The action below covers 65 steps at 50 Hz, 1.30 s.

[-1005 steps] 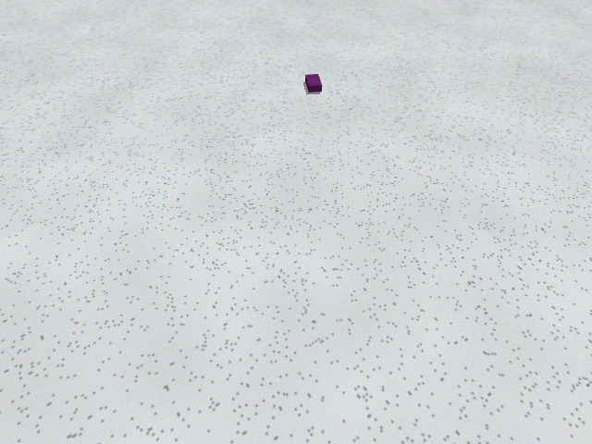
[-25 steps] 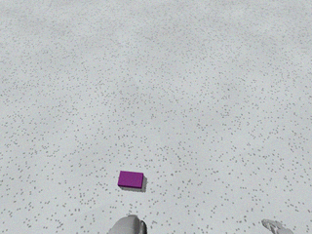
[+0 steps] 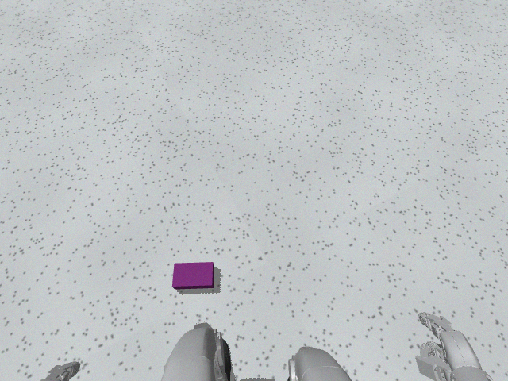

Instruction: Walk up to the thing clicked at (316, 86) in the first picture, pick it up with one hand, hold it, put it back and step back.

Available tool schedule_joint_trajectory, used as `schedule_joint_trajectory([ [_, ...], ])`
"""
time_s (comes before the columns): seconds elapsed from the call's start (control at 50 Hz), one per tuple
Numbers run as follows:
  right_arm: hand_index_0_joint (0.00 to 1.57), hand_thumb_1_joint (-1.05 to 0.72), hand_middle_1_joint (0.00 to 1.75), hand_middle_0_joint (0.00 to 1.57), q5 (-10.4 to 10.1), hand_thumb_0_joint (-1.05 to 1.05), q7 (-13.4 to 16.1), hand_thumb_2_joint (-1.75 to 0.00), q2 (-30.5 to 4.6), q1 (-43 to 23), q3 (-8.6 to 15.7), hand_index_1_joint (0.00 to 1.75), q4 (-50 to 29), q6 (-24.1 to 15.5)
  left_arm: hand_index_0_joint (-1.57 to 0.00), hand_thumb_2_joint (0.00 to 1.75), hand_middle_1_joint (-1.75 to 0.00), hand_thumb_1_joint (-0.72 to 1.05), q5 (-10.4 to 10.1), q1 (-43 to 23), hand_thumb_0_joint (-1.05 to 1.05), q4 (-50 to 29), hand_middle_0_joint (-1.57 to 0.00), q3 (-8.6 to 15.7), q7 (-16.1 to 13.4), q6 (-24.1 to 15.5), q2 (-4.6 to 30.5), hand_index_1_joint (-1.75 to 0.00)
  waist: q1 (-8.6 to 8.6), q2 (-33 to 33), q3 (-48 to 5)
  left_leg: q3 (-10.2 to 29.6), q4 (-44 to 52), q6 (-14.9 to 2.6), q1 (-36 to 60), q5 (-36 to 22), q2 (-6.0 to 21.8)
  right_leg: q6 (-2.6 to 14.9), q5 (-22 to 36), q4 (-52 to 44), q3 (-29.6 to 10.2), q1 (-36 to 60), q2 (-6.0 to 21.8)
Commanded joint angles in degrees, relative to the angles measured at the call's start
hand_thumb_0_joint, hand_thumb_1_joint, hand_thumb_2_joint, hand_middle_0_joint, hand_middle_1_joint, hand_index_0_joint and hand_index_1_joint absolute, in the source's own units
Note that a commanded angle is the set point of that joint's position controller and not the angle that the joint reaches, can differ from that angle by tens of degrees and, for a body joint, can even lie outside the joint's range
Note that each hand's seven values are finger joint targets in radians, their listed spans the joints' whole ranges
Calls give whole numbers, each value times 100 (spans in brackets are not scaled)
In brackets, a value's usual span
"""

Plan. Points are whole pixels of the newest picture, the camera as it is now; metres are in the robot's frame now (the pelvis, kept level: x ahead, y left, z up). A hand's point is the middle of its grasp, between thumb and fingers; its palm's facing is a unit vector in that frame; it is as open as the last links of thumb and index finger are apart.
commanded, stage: walk up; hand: left
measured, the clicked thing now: (193, 275) +0.44 +0.24 -0.71
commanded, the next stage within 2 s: none
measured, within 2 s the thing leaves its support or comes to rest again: neither
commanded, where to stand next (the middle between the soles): +0.06 +0.00 m, yaw +5 degrees
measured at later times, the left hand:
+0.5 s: hand out of the picture +0.01 +0.32 -0.11, palm faces +0.01 -0.92 -0.39, open 7.4 cm
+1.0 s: hand out of the picture +0.07 +0.25 -0.11, palm faces +0.04 -0.92 -0.39, open 7.4 cm
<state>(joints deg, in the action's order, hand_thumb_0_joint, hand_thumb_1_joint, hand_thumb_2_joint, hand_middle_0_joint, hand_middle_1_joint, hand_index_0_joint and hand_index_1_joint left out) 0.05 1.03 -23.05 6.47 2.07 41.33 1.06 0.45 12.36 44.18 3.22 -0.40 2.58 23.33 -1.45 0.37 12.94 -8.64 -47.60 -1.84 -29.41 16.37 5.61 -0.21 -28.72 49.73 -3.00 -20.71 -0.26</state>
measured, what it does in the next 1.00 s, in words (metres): steps on the spot: left foot, then right foot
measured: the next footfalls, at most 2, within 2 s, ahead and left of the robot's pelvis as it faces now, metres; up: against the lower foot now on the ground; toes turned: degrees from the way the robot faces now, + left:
left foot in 0.38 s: +0.02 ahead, +0.13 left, +0.00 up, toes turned +3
right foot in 0.80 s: +0.13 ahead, -0.12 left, +0.00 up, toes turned +0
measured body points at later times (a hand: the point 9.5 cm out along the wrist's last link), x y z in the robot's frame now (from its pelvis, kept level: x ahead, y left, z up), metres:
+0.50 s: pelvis -0.03 +0.03 +0.04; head -0.04 +0.04 +0.49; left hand +0.01 +0.37 -0.08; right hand +0.02 -0.30 -0.06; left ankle -0.02 +0.13 -0.70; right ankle +0.01 -0.11 -0.64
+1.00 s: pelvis -0.03 -0.01 +0.02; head +0.02 -0.03 +0.47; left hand +0.06 +0.30 -0.08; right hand +0.08 -0.30 -0.12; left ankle -0.05 +0.12 -0.67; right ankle +0.09 -0.12 -0.70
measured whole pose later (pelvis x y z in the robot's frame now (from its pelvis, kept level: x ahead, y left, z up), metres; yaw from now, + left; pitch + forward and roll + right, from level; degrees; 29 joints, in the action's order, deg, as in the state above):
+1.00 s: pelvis -0.03 -0.01 +0.02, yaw +4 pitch -2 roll +1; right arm -1.0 0.5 -22.3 10.5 1.1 52.4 0.0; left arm 2.2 4.7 51.9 1.8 0.5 1.2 18.0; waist -1.5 2.9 9.3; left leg 0.9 -49.0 -0.5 -18.8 29.2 -1.4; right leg 1.4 -9.6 36.5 2.0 -24.9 3.1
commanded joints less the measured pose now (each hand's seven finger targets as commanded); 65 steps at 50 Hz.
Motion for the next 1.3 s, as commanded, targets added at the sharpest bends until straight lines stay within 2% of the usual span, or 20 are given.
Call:
schedule_joint_trajectory([
  [0.0, 20, -90, 30, 20, -35, 0, -29, -90, -886, 357, 282, 30, -291, -45, -20, 90, -30, 90, 135, 848, 0, -103, -20, 498, -122, -435, 1536, -30, -11, -499, -2165, 646, -615, -115, -25, -355, 76, 721, 2623, -1919, -1963, 1696, 1165],
  [0.02, 20, -90, 30, 20, -5, 0, 55, -90, -920, -161, 279, 30, -373, -29, -20, 90, -30, 90, 115, 747, 0, -120, -20, 558, -154, -423, 1985, -30, -266, -1080, -1966, 872, -960, 54, -252, 1818, -378, 1651, 2928, -2214, -3123, 925, 2162],
  [0.04, 20, -90, 30, 20, 54, 0, 106, -90, -1156, -321, 385, 30, -242, -25, -20, 90, -30, 90, 158, 408, 0, -171, -20, 533, -160, -424, 2142, -30, -215, -1156, -1637, 1309, -1430, 115, 282, 1947, -208, 1850, 2571, -2349, -3475, -76, 2343],
  [0.12, 20, -90, 30, 20, -92, 0, -63, -90, -928, 242, 305, 30, 278, -132, -20, 90, -30, 90, 201, 39, 0, -79, -20, 331, -173, -530, 1262, -30, 135, -854, -1347, 1028, -799, 143, 105, 1167, -460, 1150, 2280, -2108, -1566, 705, 1178],
  [0.18, 20, -90, 30, 20, 59, 0, -208, -90, -1386, 289, 439, 30, 328, -333, -20, 90, -30, 90, 277, 804, 0, -44, -20, 547, 35, -552, 1682, -30, -414, -1414, -1259, 738, -596, 178, -844, 1481, -653, 1490, -1110, -2860, -2363, 1818, 1257],
  [0.26, 20, -90, 30, 20, 63, 0, -254, -90, -1251, 289, 410, 30, 330, -506, -20, 90, -30, 90, 203, 884, 0, -19, -20, 565, 140, -477, 1640, -30, -441, -1330, -914, 810, 560, 102, -341, 1656, -580, 1490, -834, -3040, -2294, 1546, 1490],
  [0.34, 20, -90, 30, 20, 86, 0, -193, -90, -1094, 1933, 510, 30, 862, -653, -20, 90, -30, 90, 96, -126, 0, -225, -20, 382, 235, -389, 1345, -30, 678, -598, -1139, 509, 2552, -81, 2675, -204, -804, 851, 64, -1773, -823, -331, 825],
  [0.38, 20, -90, 30, 20, 258, 0, -81, -90, -1968, 2444, 733, 30, 826, -721, -20, 90, -30, 90, 43, -273, 0, -494, -20, 165, 205, -353, 630, -30, 805, 1106, -850, 4422, 3768, -437, 3783, 2404, 1299, 268, -251, 984, -19, -3098, -381],
  [0.4, 20, -90, 30, 20, 150, 0, -91, -90, -2205, 2173, 773, 30, 678, -716, -20, 90, -30, 90, 92, -298, 0, -374, -20, 304, 168, -356, 1249, -30, 803, 395, -452, 5180, 4108, -943, 2923, 3554, 1947, 287, -24, 1149, -584, -3045, 137],
  [0.46, 20, -90, 30, 20, 59, 0, -93, -90, -1695, 1372, 582, 30, 493, -774, -20, 90, -30, 90, 66, 270, 0, 53, -20, 398, 289, -381, 1486, -30, 199, 75, -195, 3623, 3978, -875, 2393, 2542, 1212, 234, 933, 944, -752, -2237, 488],
  [0.6, 20, -90, 30, 20, 77, 0, -54, -90, -1252, 701, 339, 30, 395, -690, -20, 90, -30, 90, -75, 646, 0, 571, -20, 304, 305, -254, 1069, -30, -89, 1053, -122, 1398, 3699, -503, 460, 357, 318, -113, 1878, -140, -77, -171, 385],
  [0.7, 20, -90, 30, 20, 174, 0, -148, -90, -1232, 789, 411, 30, 207, -45, -20, 90, -30, 90, -290, 201, 0, 649, -20, 275, -201, -329, 1109, -30, 250, 1467, -578, 1170, 1987, -820, 1232, -3315, 49, -145, 1439, -857, 696, 109, 79],
  [0.76, 20, -90, 30, 20, -59, 0, -138, -90, -1128, 663, 393, 30, 279, 122, -20, 90, -30, 90, -126, 445, 0, 893, -20, 290, -269, -391, 1116, -30, 9, 622, -1181, 1178, 850, -441, 1257, -1984, -167, -91, 2543, -2126, 733, 1094, -71],
  [0.8, 20, -90, 30, 20, -238, 0, -60, -90, -712, 1356, 210, 30, 437, 7, -20, 90, -30, 90, 153, 172, 0, 691, -20, 387, -196, -463, 1486, -30, 99, -1307, -1774, 1284, -225, -126, 545, 297, -623, 425, 3429, -2635, -1200, 1788, 1404],
  [0.84, 20, -90, 30, 20, -172, 0, 107, -90, -1046, 1601, 300, 30, 700, -20, -20, 90, -30, 90, 202, -659, 0, 325, -20, 342, -109, -325, 1446, -30, 136, -1779, -1836, 1186, -798, -42, 1006, 2224, -722, 1408, 902, -3158, -2024, 687, 2037],
  [1.04, 20, -90, 30, 20, 150, 0, -37, -90, -1041, 1910, 292, 30, 1555, -410, -20, 90, -30, 90, 170, -646, 0, 473, -20, 304, 143, -159, 1061, -30, 304, -902, -1712, 488, 2509, -50, 2483, 739, -847, 730, -1045, -2355, -385, -217, 1007],
  [1.08, 20, -90, 30, 20, 331, 0, -47, -90, -2000, 1880, 602, 30, 1289, -467, -20, 90, -30, 90, 77, -910, 0, 156, -20, 205, 167, -228, 604, -30, 610, 1478, -811, 4493, 4054, -868, 3131, 3794, 1370, 109, -438, 116, 690, -3007, -261],
  [1.1, 20, -90, 30, 20, 222, 0, -67, -90, -2114, 1605, 621, 30, 1225, -490, -20, 90, -30, 90, 171, -1408, 0, 164, -20, 406, 136, -330, 1229, -30, 669, 829, -30, 5185, 4312, -1411, 2187, 4378, 1896, 156, -46, 427, -243, -3151, 296],
  [1.18, 20, -90, 30, 20, 223, 0, -61, -90, -1298, 1335, 417, 30, 1059, -733, -20, 90, -30, 90, 55, -630, 0, 424, -20, 365, 304, -469, 996, -30, 271, 338, -265, 2532, 3368, -768, 3147, -363, 723, 171, 1038, 14, -142, -2498, 293],
  [1.28, 20, -90, 30, 20, 189, 0, -147, -90, -1325, 1194, 434, 30, 850, -567, -20, 90, -30, 90, -5, -777, 0, 362, -20, 230, 319, -521, 751, -30, 388, 1293, -664, 1359, 2984, -728, 1720, -976, 348, 74, 1627, -1214, 533, -145, 222],
])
